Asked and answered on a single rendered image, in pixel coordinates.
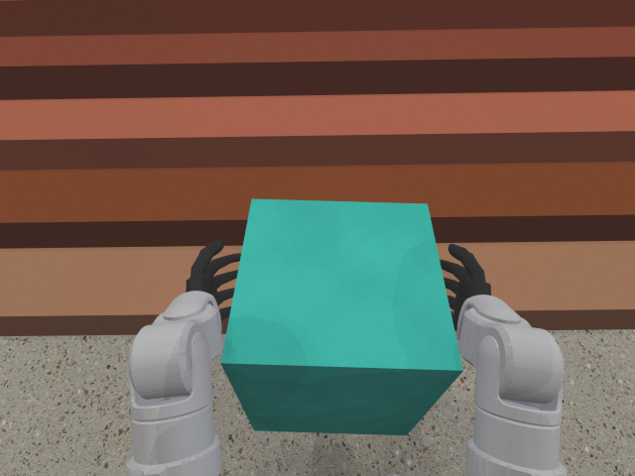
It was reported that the right robot forearm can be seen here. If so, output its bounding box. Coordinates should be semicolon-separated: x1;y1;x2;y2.
456;295;568;476

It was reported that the left robot hand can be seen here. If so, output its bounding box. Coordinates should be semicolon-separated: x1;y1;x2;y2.
186;239;241;321

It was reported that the carton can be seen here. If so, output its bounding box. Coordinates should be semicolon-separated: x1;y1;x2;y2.
220;199;463;435

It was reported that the right robot hand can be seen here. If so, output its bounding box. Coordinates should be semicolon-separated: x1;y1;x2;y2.
440;244;491;330

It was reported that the left robot forearm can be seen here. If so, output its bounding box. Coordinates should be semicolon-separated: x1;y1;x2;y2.
126;291;224;476

